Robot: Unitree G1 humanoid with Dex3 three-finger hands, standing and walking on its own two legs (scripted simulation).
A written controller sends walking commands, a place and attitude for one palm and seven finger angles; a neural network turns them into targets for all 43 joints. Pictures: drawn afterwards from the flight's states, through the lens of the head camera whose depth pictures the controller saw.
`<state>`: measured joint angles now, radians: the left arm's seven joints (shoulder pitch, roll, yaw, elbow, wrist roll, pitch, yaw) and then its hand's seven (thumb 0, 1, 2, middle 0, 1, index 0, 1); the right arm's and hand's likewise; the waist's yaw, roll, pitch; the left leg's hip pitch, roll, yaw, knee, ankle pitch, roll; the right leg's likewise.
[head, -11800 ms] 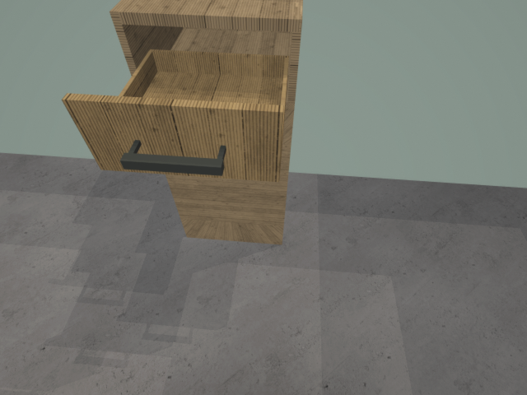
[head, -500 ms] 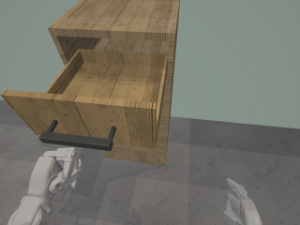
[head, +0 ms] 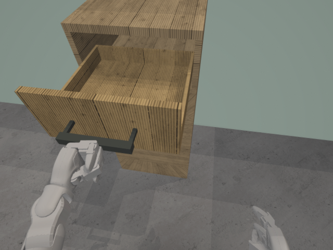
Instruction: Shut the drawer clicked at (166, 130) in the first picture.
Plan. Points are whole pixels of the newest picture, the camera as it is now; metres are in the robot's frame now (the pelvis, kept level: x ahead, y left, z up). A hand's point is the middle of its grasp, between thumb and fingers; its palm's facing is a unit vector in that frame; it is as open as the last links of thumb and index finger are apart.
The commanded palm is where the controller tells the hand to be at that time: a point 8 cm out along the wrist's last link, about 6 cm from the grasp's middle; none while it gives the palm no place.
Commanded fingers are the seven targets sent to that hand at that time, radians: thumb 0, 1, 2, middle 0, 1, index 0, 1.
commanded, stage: push the drawer shut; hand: left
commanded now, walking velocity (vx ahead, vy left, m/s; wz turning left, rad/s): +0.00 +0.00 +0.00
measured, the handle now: (98, 135) +0.35 +0.20 +0.09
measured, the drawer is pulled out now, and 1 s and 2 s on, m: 0.28 0.14 0.02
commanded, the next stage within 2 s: none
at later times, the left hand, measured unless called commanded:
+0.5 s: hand (109, 141) +0.34 +0.17 +0.08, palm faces -0.10 -0.99 -0.05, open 2.9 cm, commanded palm +0.34 +0.21 +0.09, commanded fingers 0.00 0.90 0.90 -1.40 -1.60 -1.40 -1.60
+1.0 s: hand (119, 118) +0.42 +0.16 +0.08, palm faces -0.11 -0.99 -0.03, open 2.8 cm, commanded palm +0.41 +0.21 +0.09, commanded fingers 0.00 0.90 0.90 -1.40 -1.60 -1.40 -1.60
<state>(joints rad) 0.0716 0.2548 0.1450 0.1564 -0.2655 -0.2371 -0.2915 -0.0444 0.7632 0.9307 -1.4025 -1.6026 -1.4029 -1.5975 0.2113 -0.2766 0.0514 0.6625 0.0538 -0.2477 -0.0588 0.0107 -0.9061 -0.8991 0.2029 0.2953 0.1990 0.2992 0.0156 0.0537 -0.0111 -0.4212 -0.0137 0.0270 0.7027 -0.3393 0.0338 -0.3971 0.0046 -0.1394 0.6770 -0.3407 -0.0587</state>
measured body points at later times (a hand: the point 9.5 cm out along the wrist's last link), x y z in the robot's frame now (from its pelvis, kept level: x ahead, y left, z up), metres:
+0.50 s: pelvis -0.01 +0.00 +0.00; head +0.03 -0.01 +0.45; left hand +0.34 +0.22 +0.09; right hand +0.13 -0.25 -0.10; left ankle +0.02 +0.10 -0.72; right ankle +0.01 -0.08 -0.72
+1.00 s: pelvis +0.00 +0.00 +0.00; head +0.06 +0.00 +0.45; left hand +0.42 +0.21 +0.09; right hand +0.09 -0.26 -0.12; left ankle +0.02 +0.10 -0.72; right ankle +0.01 -0.08 -0.72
